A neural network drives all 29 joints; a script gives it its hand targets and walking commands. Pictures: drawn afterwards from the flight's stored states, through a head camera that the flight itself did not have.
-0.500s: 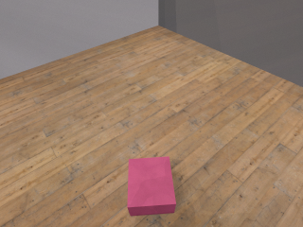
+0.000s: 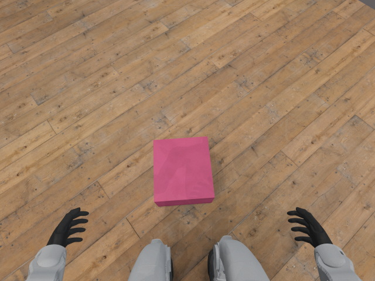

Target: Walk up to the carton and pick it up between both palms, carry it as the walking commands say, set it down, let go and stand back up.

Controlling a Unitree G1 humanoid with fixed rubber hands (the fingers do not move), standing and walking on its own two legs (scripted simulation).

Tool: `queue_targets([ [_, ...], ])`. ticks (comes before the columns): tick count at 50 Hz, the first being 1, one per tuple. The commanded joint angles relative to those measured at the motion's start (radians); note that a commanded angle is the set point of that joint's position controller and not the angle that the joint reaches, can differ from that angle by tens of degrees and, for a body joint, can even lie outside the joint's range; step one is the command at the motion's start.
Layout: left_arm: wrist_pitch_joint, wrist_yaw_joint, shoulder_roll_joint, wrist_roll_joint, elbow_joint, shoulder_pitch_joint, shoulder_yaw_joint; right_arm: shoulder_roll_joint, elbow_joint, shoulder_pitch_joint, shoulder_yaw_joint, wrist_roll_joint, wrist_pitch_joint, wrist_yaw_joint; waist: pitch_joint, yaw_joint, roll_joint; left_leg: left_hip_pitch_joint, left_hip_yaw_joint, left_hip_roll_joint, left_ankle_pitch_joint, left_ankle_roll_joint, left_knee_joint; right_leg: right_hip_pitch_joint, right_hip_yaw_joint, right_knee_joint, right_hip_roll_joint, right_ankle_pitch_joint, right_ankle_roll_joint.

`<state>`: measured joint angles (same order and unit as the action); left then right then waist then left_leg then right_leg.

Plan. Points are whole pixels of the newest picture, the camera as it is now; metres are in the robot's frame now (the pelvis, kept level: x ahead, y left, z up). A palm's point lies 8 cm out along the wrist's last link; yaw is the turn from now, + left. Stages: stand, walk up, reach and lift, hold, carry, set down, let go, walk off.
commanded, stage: reach and lift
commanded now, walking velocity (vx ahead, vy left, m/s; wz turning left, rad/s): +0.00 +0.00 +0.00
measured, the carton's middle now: (182, 171) +0.50 +0.03 -0.65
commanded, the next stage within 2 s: none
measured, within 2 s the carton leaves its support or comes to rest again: neither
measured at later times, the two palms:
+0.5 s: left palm (93, 198) +0.30 +0.25 -0.15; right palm (289, 199) +0.28 -0.24 -0.15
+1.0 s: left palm (116, 159) +0.43 +0.23 -0.23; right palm (254, 148) +0.45 -0.19 -0.22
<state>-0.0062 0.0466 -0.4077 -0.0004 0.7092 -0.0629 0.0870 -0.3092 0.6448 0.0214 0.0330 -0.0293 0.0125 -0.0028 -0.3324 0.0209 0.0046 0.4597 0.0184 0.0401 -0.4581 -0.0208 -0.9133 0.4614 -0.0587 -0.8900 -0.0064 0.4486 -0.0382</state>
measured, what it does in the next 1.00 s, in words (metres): lowers itself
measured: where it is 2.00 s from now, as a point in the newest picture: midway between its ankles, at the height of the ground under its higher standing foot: outside the picture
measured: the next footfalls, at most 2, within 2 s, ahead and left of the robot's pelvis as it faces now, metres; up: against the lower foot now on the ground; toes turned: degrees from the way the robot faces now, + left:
none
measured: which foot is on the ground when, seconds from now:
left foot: down 0.00-1.00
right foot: down 0.00-1.00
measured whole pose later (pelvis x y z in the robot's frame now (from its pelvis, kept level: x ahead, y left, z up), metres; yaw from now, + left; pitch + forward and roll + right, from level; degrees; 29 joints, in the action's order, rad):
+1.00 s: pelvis -0.08 +0.01 -0.07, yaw +1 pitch +28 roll +0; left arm -0.26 -0.07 -0.42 0.04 0.75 -1.22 0.19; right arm -0.43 0.75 1.27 0.06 0.13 0.28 0.11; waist -0.51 0.02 0.00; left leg 1.29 0.00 0.01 -0.37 0.00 -1.16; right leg 1.29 -0.06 -1.15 0.03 0.35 -0.03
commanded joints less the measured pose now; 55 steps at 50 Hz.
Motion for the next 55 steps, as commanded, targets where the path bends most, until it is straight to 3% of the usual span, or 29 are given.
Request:
queue_targets([
  [1, 0.044, -0.069, -0.034, -0.013, -0.203, -0.064, 0.149, -0.179, -0.119, 0.112, 0.191, 0.002, -0.037, 0.02, 0.752, -0.036, -0.076, 0.047, -0.045, -0.069, 0.806, -0.02, -0.031, -0.002, 0.082, -0.062, -0.037, -0.738, 0.043],
  [5, 0.018, -0.096, 0.008, 0.01, -0.252, -0.164, 0.117, -0.205, -0.085, 0.201, 0.215, 0.033, -0.015, 0.022, 0.797, -0.009, -0.138, -0.038, -0.068, -0.064, 0.785, -0.03, -0.073, 0.183, 0.065, -0.066, -0.033, -0.528, 0.039],
  [7, 0.01, -0.105, 0.001, 0.019, -0.273, -0.239, 0.111, -0.207, -0.087, 0.257, 0.215, 0.048, -0.008, 0.026, 0.837, -0.005, -0.146, -0.057, -0.081, -0.062, 0.781, -0.03, -0.089, 0.248, 0.062, -0.067, -0.03, -0.484, 0.039],
  [9, 0.001, -0.111, -0.009, 0.033, -0.291, -0.332, 0.103, -0.217, -0.105, 0.338, 0.218, 0.062, 0.001, 0.032, 0.888, 0.007, -0.136, -0.031, -0.091, -0.059, 0.75, -0.027, -0.1, 0.281, 0.059, -0.075, -0.032, -0.473, 0.041],
  [16, -0.047, -0.116, -0.124, 0.069, -0.294, -0.609, 0.152, -0.228, -0.146, 0.566, 0.193, 0.134, 0.064, 0.071, 1.061, -0.03, -0.081, 0.185, -0.064, -0.082, 0.587, -0.005, -0.126, 0.173, 0.097, -0.123, -0.026, -0.575, 0.044],
  [18, -0.077, -0.112, -0.153, 0.075, -0.264, -0.699, 0.168, -0.235, -0.153, 0.661, 0.188, 0.145, 0.094, 0.08, 1.057, -0.04, -0.07, 0.253, -0.05, -0.085, 0.464, 0.002, -0.121, 0.178, 0.098, -0.117, -0.023, -0.505, 0.047],
  [21, -0.133, -0.107, -0.182, 0.086, -0.189, -0.847, 0.182, -0.224, -0.14, 0.827, 0.165, 0.169, 0.15, 0.091, 0.988, -0.058, -0.062, 0.342, -0.033, -0.079, 0.263, 0.011, -0.097, 0.232, 0.097, -0.088, -0.02, -0.296, 0.059],
  [23, -0.168, -0.103, -0.206, 0.101, -0.125, -0.94, 0.192, -0.215, -0.126, 0.952, 0.143, 0.187, 0.185, 0.095, 0.944, -0.078, -0.022, 0.445, -0.024, -0.072, 0.153, 0.017, -0.088, 0.243, 0.097, -0.086, -0.017, -0.192, 0.068],
  [27, -0.236, -0.091, -0.242, 0.106, 0.009, -1.053, 0.216, -0.21, -0.092, 1.134, 0.124, 0.217, 0.256, 0.103, 0.923, -0.112, 0.028, 0.588, 0.001, -0.066, 0.063, 0.029, -0.076, 0.219, 0.107, -0.079, -0.01, -0.1, 0.072],
  [29, -0.251, -0.089, -0.247, 0.096, 0.065, -1.1, 0.228, -0.22, -0.059, 1.21, 0.13, 0.215, 0.273, 0.102, 0.93, -0.122, 0.025, 0.629, 0.011, -0.068, 0.056, 0.025, -0.077, 0.23, 0.105, -0.089, -0.011, -0.091, 0.074],
  [32, -0.26, -0.085, -0.262, 0.087, 0.102, -1.189, 0.241, -0.234, 0.031, 1.295, 0.149, 0.196, 0.289, 0.103, 0.954, -0.115, 0.014, 0.665, 0.022, -0.069, 0.048, 0.016, -0.082, 0.269, 0.098, -0.104, -0.015, -0.079, 0.075],
  [35, -0.244, -0.094, -0.268, 0.086, 0.077, -1.293, 0.255, -0.264, 0.062, 1.375, 0.191, 0.185, 0.278, 0.105, 1.06, -0.087, -0.01, 0.601, 0.026, -0.074, 0.097, 0.004, -0.097, 0.322, 0.086, -0.13, -0.024, -0.142, 0.069],
  [39, -0.202, -0.107, -0.311, 0.116, -0.013, -1.43, 0.272, -0.269, 0.048, 1.468, 0.216, 0.199, 0.251, 0.121, 1.296, -0.06, -0.015, 0.529, 0.032, -0.09, 0.246, 0.006, -0.129, 0.252, 0.091, -0.169, -0.032, -0.348, 0.061],
  [45, -0.185, -0.148, -0.338, 0.184, -0.247, -1.508, 0.252, -0.334, -0.075, 1.544, 0.223, 0.262, 0.228, 0.13, 1.856, -0.054, -0.048, 0.18, 0.009, -0.112, 0.673, 0.019, -0.182, 0.082, 0.086, -0.218, -0.044, -0.736, 0.045],
  [48, -0.204, -0.172, -0.325, 0.254, -0.408, -1.576, 0.205, -0.393, -0.196, 1.593, 0.237, 0.297, 0.231, 0.137, 2.136, -0.022, -0.086, -0.079, -0.034, -0.106, 0.938, 0.027, -0.235, 0.062, 0.083, -0.239, -0.053, -0.875, 0.023],
  [53, -0.254, -0.191, -0.33, 0.3, -0.499, -1.604, 0.196, -0.474, -0.333, 1.649, 0.245, 0.306, 0.241, 0.143, 2.402, -0.004, -0.174, -0.452, -0.129, -0.078, 1.324, 0.011, -0.347, 0.33, 0.063, -0.234, -0.06, -0.917, -0.009],
  [54, -0.257, -0.191, -0.329, 0.289, -0.511, -1.599, 0.206, -0.495, -0.341, 1.642, 0.264, 0.282, 0.238, 0.146, 2.379, -0.002, -0.206, -0.477, -0.141, -0.068, 1.357, 0.001, -0.36, 0.411, 0.062, -0.221, -0.058, -0.88, -0.016],
  [55, -0.253, -0.19, -0.319, 0.272, -0.483, -1.611, 0.225, -0.47, -0.308, 1.65, 0.255, 0.277, 0.23, 0.148, 2.275, -0.022, -0.213, -0.417, -0.142, -0.065, 1.314, 0.001, -0.358, 0.484, 0.063, -0.212, -0.053, -0.845, -0.019],
])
